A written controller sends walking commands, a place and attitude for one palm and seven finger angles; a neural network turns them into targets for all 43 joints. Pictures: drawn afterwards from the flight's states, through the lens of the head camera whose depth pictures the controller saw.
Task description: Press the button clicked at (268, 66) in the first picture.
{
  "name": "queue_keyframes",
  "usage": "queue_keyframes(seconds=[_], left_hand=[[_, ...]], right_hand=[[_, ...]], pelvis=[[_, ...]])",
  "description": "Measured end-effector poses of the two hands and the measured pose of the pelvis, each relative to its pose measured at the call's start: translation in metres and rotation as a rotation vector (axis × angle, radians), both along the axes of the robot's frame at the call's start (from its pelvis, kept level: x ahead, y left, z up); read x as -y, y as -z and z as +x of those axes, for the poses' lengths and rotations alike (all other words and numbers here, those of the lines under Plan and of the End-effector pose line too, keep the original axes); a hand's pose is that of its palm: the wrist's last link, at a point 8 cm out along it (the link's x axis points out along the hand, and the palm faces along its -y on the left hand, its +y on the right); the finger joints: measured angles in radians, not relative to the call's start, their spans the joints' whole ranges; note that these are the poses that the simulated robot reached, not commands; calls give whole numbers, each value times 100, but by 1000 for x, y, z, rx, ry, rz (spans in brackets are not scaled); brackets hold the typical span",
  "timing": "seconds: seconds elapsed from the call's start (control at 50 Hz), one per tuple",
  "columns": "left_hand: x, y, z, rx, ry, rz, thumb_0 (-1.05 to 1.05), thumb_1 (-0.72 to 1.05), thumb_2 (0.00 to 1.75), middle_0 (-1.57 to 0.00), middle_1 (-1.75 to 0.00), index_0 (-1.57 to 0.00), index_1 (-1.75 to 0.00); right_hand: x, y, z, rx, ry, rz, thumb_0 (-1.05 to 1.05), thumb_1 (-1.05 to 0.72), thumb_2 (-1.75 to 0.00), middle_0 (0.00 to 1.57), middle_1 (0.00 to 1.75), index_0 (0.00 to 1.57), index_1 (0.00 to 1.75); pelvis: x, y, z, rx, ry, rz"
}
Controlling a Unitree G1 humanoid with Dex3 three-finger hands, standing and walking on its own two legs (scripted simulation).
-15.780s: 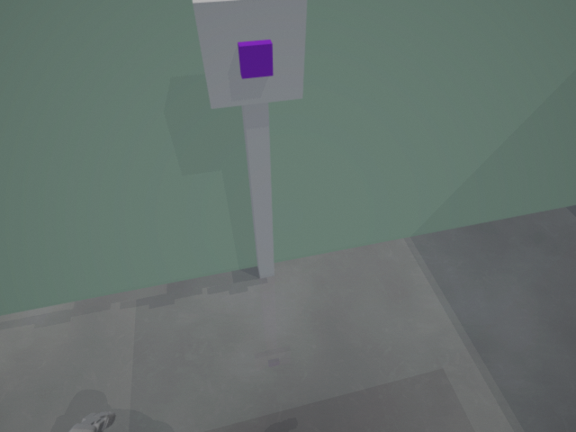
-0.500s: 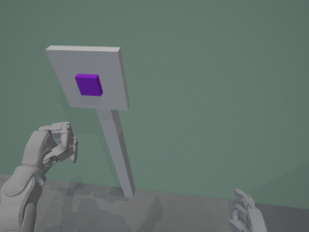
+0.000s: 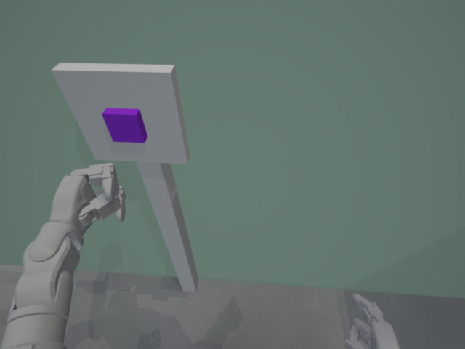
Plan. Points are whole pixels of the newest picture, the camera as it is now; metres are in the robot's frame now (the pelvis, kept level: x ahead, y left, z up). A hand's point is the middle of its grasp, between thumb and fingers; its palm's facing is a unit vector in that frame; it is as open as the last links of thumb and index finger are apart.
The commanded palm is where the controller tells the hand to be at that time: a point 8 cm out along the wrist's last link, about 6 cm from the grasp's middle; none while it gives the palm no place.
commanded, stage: aim a knuckle at the button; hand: left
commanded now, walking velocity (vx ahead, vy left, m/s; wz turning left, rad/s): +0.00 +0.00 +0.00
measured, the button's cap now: (126, 124) +0.48 +0.24 +0.15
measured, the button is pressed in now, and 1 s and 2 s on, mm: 0 0 3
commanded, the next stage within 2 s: press the button with the knuckle in 1.16 s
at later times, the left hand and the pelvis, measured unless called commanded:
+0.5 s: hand (126, 174) +0.37 +0.22 +0.12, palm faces +0.01 -1.00 -0.03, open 3.1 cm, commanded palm +0.34 +0.27 +0.13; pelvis -0.01 +0.00 +0.00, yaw +0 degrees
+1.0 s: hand (125, 176) +0.37 +0.22 +0.12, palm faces +0.01 -1.00 -0.02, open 3.1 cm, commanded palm +0.35 +0.27 +0.13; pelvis +0.00 +0.00 +0.00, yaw -1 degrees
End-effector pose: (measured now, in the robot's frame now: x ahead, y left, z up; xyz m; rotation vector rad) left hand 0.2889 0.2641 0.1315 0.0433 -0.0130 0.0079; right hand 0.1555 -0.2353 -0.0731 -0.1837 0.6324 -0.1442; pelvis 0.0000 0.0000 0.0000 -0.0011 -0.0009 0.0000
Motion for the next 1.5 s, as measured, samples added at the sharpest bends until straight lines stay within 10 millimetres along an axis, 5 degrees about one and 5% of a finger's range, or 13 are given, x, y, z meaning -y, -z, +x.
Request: queue_keyframes(seconds=[0.64, 1.12, 1.5], left_hand=[[0, 4, 69, -1, 21, -14, 1, 90, 90, -130, -150, -130, -150], [-3, 8, 63, -22, 6, -31, 1, 90, 90, -130, -150, -130, -150], [-8, 6, 73, -25, 11, -28, 1, 90, 90, -130, -150, -130, -150]], right_hand=[[22, 23, -66, -234, 122, -22, 2, -90, -90, 20, 30, 21, 30], [15, 14, -27, -155, 68, -18, 1, -90, -90, 20, 30, 21, 30], [19, 23, -48, -230, 88, -34, 1, -90, -90, 20, 30, 21, 30]], pelvis=[[-3, 2, -1, -53, 20, -6], [-1, 3, 1, -53, 6, -7], [-2, 5, -1, -59, 0, -13]])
